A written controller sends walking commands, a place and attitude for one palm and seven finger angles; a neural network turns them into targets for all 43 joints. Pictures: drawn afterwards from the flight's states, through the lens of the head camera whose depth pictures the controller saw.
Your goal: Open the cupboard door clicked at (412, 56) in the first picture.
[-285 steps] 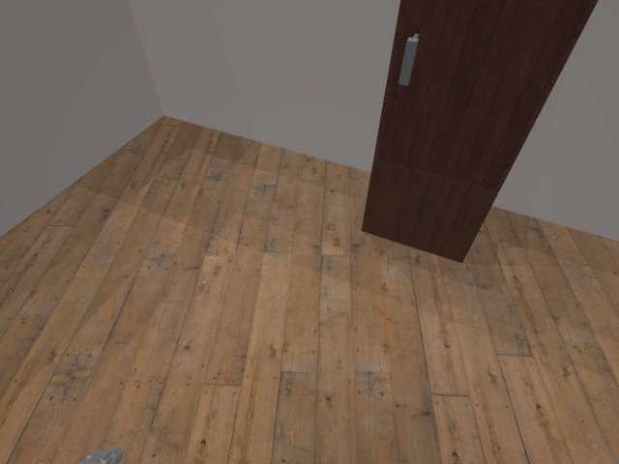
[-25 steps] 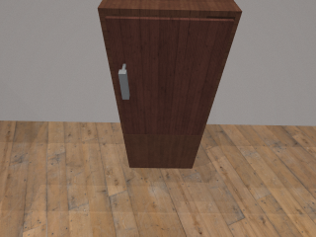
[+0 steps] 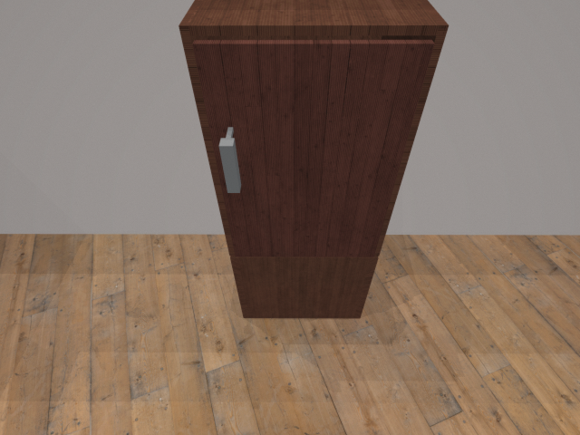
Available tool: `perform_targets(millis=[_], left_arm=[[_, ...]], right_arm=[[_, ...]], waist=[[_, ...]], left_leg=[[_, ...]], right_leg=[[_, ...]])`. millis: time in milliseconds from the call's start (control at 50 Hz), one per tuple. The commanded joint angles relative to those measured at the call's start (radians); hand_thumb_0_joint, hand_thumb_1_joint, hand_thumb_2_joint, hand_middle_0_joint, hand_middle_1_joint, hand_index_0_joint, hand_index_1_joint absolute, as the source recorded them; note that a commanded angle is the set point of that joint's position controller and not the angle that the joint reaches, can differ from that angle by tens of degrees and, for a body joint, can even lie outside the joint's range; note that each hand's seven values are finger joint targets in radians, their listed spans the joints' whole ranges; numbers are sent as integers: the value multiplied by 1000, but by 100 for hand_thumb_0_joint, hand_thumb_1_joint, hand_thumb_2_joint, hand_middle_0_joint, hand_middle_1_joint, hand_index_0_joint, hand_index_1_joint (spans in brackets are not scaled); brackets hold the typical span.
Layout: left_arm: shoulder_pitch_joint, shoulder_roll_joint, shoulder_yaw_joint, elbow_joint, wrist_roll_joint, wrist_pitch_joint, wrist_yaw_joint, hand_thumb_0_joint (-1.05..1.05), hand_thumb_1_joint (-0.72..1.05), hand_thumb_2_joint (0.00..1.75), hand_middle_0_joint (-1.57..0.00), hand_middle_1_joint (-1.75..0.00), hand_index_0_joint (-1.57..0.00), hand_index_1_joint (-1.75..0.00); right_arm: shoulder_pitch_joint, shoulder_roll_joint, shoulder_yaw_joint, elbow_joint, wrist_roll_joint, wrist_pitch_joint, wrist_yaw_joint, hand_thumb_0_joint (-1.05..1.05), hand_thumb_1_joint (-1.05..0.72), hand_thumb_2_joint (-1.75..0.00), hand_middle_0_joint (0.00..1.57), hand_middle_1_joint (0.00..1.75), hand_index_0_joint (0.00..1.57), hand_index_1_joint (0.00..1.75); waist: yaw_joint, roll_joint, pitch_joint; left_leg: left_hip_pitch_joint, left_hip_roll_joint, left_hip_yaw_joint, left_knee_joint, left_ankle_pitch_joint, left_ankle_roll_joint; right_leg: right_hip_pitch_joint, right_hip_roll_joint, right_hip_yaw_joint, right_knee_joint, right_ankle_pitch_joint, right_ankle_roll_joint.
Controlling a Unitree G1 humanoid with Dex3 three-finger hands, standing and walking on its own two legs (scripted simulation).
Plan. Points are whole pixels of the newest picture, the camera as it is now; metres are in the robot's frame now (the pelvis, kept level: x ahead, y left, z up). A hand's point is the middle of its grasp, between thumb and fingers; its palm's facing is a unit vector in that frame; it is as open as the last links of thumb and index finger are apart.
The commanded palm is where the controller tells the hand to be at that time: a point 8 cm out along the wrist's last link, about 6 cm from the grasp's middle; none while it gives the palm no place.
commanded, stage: look again from close up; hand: left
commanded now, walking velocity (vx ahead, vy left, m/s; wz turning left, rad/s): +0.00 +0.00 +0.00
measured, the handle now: (232, 159) +0.61 +0.16 +0.03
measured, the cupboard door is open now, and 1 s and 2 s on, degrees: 0 0 0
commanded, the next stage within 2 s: shuffle to correct the standing spot in 0.04 s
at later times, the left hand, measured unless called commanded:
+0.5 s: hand out of the picture +0.01 +0.14 -0.18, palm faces +0.04 -0.98 -0.19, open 7.4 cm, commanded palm none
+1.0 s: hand out of the picture +0.10 +0.14 -0.17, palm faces +0.05 -0.97 -0.25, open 7.4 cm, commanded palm none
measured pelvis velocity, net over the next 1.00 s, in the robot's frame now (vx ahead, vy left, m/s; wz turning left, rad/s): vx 0.06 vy -0.05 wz -0.02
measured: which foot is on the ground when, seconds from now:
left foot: down 0.00-0.48, up 0.50-0.68, down 0.70-1.00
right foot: down 0.00-0.72, up 0.74-0.98, down 1.00-1.00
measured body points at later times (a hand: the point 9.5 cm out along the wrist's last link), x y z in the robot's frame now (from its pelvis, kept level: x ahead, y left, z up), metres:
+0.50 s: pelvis +0.04 -0.03 -0.01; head +0.06 -0.04 +0.44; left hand +0.01 +0.20 -0.16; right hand +0.04 -0.26 -0.17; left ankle +0.00 +0.09 -0.73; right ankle -0.01 -0.12 -0.74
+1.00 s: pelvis +0.06 -0.05 -0.01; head +0.08 -0.06 +0.44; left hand +0.10 +0.19 -0.15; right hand +0.16 -0.26 -0.16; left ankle +0.10 +0.07 -0.74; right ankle +0.04 -0.16 -0.74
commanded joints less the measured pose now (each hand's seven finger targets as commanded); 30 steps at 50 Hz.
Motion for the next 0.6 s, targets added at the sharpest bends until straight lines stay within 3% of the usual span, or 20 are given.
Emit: perform_targets(millis=[0,120,140,200,260,340,360,380,400,420,440,460,480,500,520,540,580], left_arm=[[52,127,21,-38,0,-13,9,0,90,90,-20,-30,-20,-30],[36,142,22,-38,0,-11,6,0,90,90,-20,-30,-20,-30],[49,111,16,-26,0,-6,6,0,90,90,-20,-30,-20,-30],[68,100,18,-22,6,5,-3,0,90,90,-20,-30,-20,-30],[79,96,24,-32,12,10,-15,0,90,90,-20,-30,-20,-30],[101,80,33,-41,17,7,-24,0,90,90,-20,-30,-20,-30],[123,77,34,-38,16,4,-26,0,90,90,-20,-30,-20,-30],[135,79,37,-34,17,2,-27,0,90,90,-20,-30,-20,-30],[157,79,41,-28,16,-1,-26,0,90,90,-20,-30,-20,-30],[185,96,47,-17,16,-6,-23,0,90,90,-20,-30,-20,-30],[223,122,54,-3,15,-9,-18,0,90,90,-20,-30,-20,-30],[283,137,62,16,12,-15,-12,0,90,90,-20,-30,-20,-30],[336,136,62,32,17,-20,-5,0,90,90,-20,-30,-20,-30],[340,120,61,38,21,-23,2,0,90,90,-20,-30,-20,-30],[316,111,58,35,23,-26,9,0,90,90,-20,-30,-20,-30],[290,104,54,30,23,-27,14,0,90,90,-20,-30,-20,-30],[231,90,43,18,21,-27,19,0,90,90,-20,-30,-20,-30]], right_arm=[[24,-116,-19,-36,0,-23,-2,0,-90,-90,20,30,20,30],[-3,-125,-18,-25,1,-20,-2,0,-90,-90,20,30,20,30],[8,-97,-12,-17,-2,-16,0,0,-90,-90,20,30,20,30],[20,-104,-18,-15,-8,-7,2,0,-90,-90,20,30,20,30],[22,-128,-32,-26,-12,-1,2,0,-90,-90,20,30,20,30],[48,-141,-47,-36,-12,-5,-5,0,-90,-90,20,30,20,30],[44,-141,-50,-42,-11,-7,-6,0,-90,-90,20,30,20,30],[46,-131,-50,-45,-10,-8,-8,0,-90,-90,20,30,20,30],[40,-125,-49,-46,-10,-11,-9,0,-90,-90,20,30,20,30],[33,-101,-44,-52,-8,-16,-9,0,-90,-90,20,30,20,30],[19,-69,-37,-62,-6,-19,-8,0,-90,-90,20,30,20,30],[-29,-45,-32,-80,-7,-20,-5,0,-90,-90,20,30,20,30],[-85,-37,-33,-100,-7,-21,-4,0,-90,-90,20,30,20,30],[-115,-32,-35,-107,-4,-25,-3,0,-90,-90,20,30,20,30],[-121,-25,-34,-108,-1,-27,2,0,-90,-90,20,30,20,30],[-120,-9,-30,-104,0,-24,5,0,-90,-90,20,30,20,30],[-92,21,-19,-82,9,-17,7,0,-90,-90,20,30,20,30]], waist=[[3,-31,16],[2,-18,19],[0,-25,18],[-2,0,55],[-2,37,104],[-2,64,100],[5,60,89],[7,15,82],[16,-10,69],[26,-92,44],[36,-199,42],[61,-277,52],[89,-234,57],[86,-161,68],[70,-93,57],[58,-73,41],[23,-110,33]], left_leg=[[0,115,-118,-95,194,14],[14,116,-114,-100,182,10],[14,116,-111,-105,126,7],[-11,132,-132,-125,-66,22],[-44,171,-182,-170,-200,43],[-39,219,-226,-159,-158,78],[-37,215,-206,-133,-128,77],[-53,205,-188,-98,-89,73],[-81,179,-148,-37,-47,62],[-135,133,-78,64,-10,40],[-225,68,10,199,-47,12],[-348,26,41,334,-229,-9],[-435,31,18,467,-335,-9],[-484,48,-9,546,-342,-6],[-482,60,-27,530,-330,-7],[-445,60,-26,472,-299,-13],[-300,45,-4,313,-194,-26]], right_leg=[[-4,-77,76,-83,206,-43],[-2,-83,81,-98,209,-45],[-7,-77,73,-100,145,-41],[-54,-53,57,-85,-45,-49],[-105,-25,27,-38,-103,-53],[-129,-6,2,20,-71,-57],[-120,-11,9,10,-57,-60],[-92,-15,24,-5,-36,-65],[-51,-35,61,-29,-7,-74],[27,-75,127,-75,51,-94],[108,-147,234,-130,159,-131],[181,-234,344,-180,341,-194],[237,-294,396,-181,530,-264],[262,-302,381,-156,650,-302],[271,-279,320,-125,716,-295],[252,-252,268,-112,762,-266],[165,-208,179,-110,829,-216]])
